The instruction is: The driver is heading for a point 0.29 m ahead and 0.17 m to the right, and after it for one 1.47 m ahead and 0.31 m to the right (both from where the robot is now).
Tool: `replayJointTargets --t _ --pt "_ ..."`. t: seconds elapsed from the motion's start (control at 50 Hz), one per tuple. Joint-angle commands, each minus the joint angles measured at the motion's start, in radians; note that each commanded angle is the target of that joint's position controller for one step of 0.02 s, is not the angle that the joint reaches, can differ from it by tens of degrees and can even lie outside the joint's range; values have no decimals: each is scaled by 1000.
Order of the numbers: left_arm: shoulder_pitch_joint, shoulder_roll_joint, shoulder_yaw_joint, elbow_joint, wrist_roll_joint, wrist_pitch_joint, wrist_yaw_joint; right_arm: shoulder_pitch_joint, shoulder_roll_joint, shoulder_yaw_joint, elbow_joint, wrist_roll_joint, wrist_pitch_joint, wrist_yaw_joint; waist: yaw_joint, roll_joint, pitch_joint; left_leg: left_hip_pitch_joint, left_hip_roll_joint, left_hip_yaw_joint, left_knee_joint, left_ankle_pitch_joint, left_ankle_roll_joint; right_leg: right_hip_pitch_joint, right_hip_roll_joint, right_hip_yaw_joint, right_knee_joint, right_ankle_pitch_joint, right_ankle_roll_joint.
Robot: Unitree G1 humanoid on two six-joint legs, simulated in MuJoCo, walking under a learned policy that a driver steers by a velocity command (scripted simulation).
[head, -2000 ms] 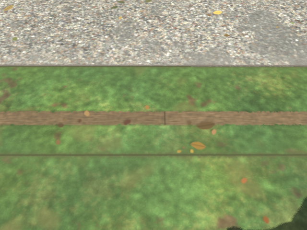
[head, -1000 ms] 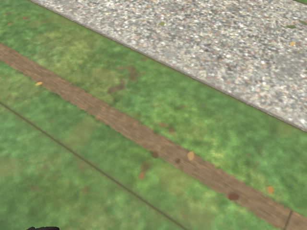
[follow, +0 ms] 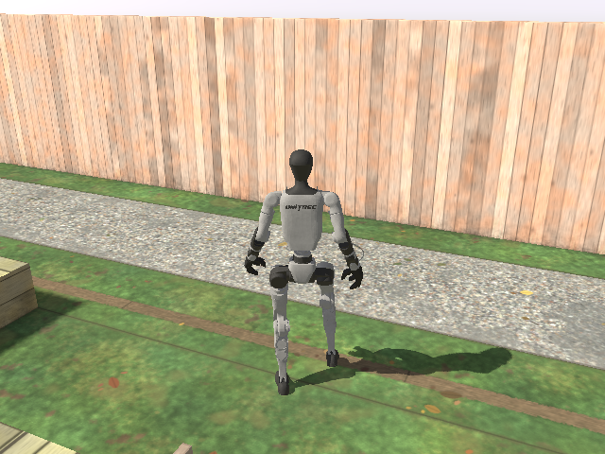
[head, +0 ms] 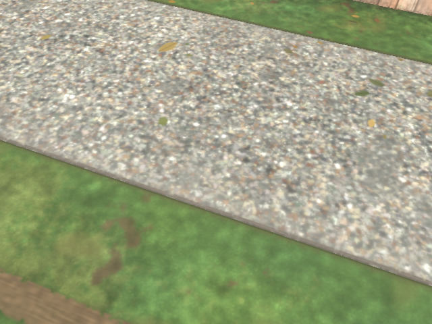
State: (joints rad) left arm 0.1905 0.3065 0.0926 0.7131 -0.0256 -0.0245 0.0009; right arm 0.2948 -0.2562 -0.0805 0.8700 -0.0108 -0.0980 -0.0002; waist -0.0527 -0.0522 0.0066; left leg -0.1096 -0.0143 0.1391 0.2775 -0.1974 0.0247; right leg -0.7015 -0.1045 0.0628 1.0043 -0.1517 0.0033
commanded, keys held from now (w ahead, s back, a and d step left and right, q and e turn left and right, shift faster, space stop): w+e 0.50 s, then w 0.50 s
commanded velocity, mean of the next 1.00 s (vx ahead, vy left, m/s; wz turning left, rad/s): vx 0.50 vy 0.00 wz -0.41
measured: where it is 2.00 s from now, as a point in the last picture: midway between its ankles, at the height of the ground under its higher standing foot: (298, 172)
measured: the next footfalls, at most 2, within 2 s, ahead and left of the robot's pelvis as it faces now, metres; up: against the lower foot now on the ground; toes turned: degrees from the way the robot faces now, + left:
right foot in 0.24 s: +0.28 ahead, -0.16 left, +0.00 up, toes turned -12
left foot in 0.74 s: +0.60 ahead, -0.04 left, +0.00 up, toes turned -24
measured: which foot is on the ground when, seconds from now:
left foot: down 0.00-0.26, up 0.28-0.72, down 0.74-1.00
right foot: up 0.00-0.22, down 0.24-0.76, up 0.78-1.00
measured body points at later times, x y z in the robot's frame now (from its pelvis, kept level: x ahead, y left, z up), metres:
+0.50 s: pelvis +0.26 -0.08 +0.00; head +0.29 -0.11 +0.45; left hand +0.41 +0.16 -0.10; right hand +0.36 -0.40 -0.10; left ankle +0.41 +0.08 -0.67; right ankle +0.24 -0.15 -0.75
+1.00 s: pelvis +0.54 -0.11 +0.00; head +0.56 -0.11 +0.45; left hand +0.79 +0.06 -0.10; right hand +0.46 -0.38 -0.12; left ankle +0.56 -0.02 -0.75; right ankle +0.55 -0.30 -0.68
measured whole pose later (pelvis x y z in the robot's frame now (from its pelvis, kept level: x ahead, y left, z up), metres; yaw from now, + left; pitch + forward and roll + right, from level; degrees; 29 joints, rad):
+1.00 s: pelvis +0.54 -0.11 +0.00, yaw -24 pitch +2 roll +1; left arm 0.20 0.29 0.06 0.68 0.00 -0.06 0.00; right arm 0.34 -0.25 -0.04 0.85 0.00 -0.09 0.02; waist -0.05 -0.05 0.01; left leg -0.15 -0.06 0.02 0.30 -0.18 0.06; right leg -0.65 -0.09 0.05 0.95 -0.18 0.00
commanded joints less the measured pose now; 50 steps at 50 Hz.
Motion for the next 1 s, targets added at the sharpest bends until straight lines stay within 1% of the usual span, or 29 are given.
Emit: replayJointTargets --t 0.02,0.1,0.16,0.2,0.22,0.24,0.26,0.28,0.3,0.32,0.34,0.36,0.38,0.44,0.54,0.64,0.68,0.7,0.72,0.74,0.76,0.78,0.8,0.82,0.84,0.86,0.9,0.96,1.0 --pt "-22 4 -9 -68 2 -7 -18 -90 -146 -28 -69 3 -15 -9 28 112 24 -5 267 -93 -143 238 149 2 -24 3 -135 150 -1" --pt "-155 0 -18 -124 2 -9 -42 -30 -188 -38 -44 17 2 -11 -20 98 64 80 292 -30 -124 236 130 7 -7 -55 -288 159 -28" --pt "-193 22 -13 -159 3 -5 -56 -10 -217 -48 -30 32 20 -11 -16 112 75 165 316 7 -53 366 104 29 21 -101 -347 41 -67" --pt "-124 58 7 -157 8 1 -56 -22 -250 -57 -33 42 32 -15 40 148 12 187 308 47 105 717 82 173 92 -165 -363 -61 -108" --pt "6 92 29 -124 7 3 -53 -37 -254 -57 -36 47 41 -18 119 137 -56 158 279 80 283 831 60 346 144 -195 -422 -32 -139" --pt "184 159 65 -74 5 9 -38 -25 -224 -45 -41 37 40 -22 197 95 -149 -4 239 95 531 727 22 639 158 -148 -451 23 -178" --pt "234 286 90 -65 -3 10 -20 38 -104 -4 -94 -12 24 -13 140 -177 -220 -447 108 82 918 -44 -44 998 -110 313 -477 23 -320" --pt "245 271 72 -103 1 -9 -28 8 -102 12 -122 3 -18 0 146 -178 -399 -647 -17 -162 1110 -412 -54 1132 -246 768 -671 -148 -451" --pt "232 195 49 -92 11 -22 -36 -116 -179 -10 -147 47 -40 11 185 -64 -303 -746 38 -224 1134 -323 -33 1078 -219 652 -710 -126 -381" --pt "184 165 39 -89 10 -30 -35 -146 -168 -4 -159 50 -50 10 154 -36 -197 -746 77 -214 1064 -234 -15 942 -179 514 -704 -57 -344" --pt "111 134 28 -100 8 -32 -31 -140 -161 -5 -145 27 -50 1 106 29 -130 -681 116 -214 980 -171 -19 792 -136 405 -705 37 -310" --pt "59 106 17 -114 16 -32 -28 -124 -172 -12 -138 11 -40 -4 66 19 -96 -601 140 -217 910 -132 -26 671 -104 333 -723 128 -294" --pt "37 99 13 -126 23 -33 -24 -110 -170 -15 -139 8 -26 -2 43 2 -86 -545 145 -218 878 -110 -34 599 -85 310 -746 162 -291" --pt "51 121 20 -118 16 -41 -8 -127 -130 -7 -150 -4 -1 -4 30 10 -65 -513 123 -194 747 -34 -75 498 -52 237 -775 248 -297" --pt "116 131 23 -84 8 -36 12 -297 -84 19 -189 5 -4 10 97 -32 -21 -450 64 -187 374 264 -92 457 1 167 -771 116 -233" --pt "189 124 20 -32 5 -35 10 -367 -123 12 -220 17 -22 34 130 -46 12 -421 52 -199 247 257 -47 561 -68 242 -705 53 -216" --pt "185 130 22 -24 9 -29 11 -335 -141 5 -219 17 -28 38 110 -70 16 -388 45 -186 223 169 -16 607 -91 273 -662 106 -201" --pt "174 126 21 -23 9 -24 11 -288 -148 -1 -207 16 -31 36 82 -77 5 -325 32 -163 194 145 4 615 -80 269 -618 175 -187" --pt "168 105 13 -27 11 -22 11 -195 -172 -16 -181 8 -34 32 38 -66 -48 -192 21 -150 174 146 33 609 -32 240 -512 300 -165" --pt "162 67 -4 -44 21 -22 11 -49 -215 -30 -162 -5 -38 27 -27 2 -179 43 140 -267 206 177 94 514 27 180 -272 247 -128" --pt "291 11 -22 -53 3 -35 13 80 -306 -56 -130 -14 -29 26 -7 274 -319 404 346 -677 152 10 260 160 177 64 100 -89 -39" --pt "285 53 -21 -48 -2 -44 14 116 -237 -40 -108 18 -24 39 -26 329 -311 443 398 -924 15 -250 291 -22 185 112 239 -427 -28" --pt "185 119 -3 -57 -13 -46 10 60 -178 -21 -117 29 -19 36 -37 213 -161 328 375 -815 -2 -345 244 -101 129 126 299 -358 -35" --pt "109 117 -6 -75 -4 -47 10 -3 -155 -10 -132 18 -10 32 -20 140 -87 204 334 -687 -12 -286 211 -89 81 77 278 -278 -39" --pt "65 105 -6 -86 12 -49 8 -45 -131 0 -134 10 -4 32 1 115 -21 90 293 -600 -41 -196 204 -71 48 53 211 -219 -37" --pt "67 94 -3 -86 19 -47 6 -68 -114 8 -136 1 -6 29 28 135 -6 21 261 -539 -63 -112 192 -20 16 49 154 -172 -36" --pt "96 59 -9 -74 16 -42 3 -69 -112 11 -128 4 -11 27 49 161 -15 -33 225 -457 -95 10 196 37 1 25 98 -132 -25" --pt "32 35 -19 -96 23 -42 6 -38 -155 0 -105 13 -14 17 40 131 -4 -28 225 -373 -126 175 213 -3 -12 3 -35 -31 1" --pt "-26 19 -27 -106 24 -47 3 -16 -166 -1 -92 19 -7 11 22 120 0 -14 206 -313 -131 235 197 5 -9 -11 -160 75 9"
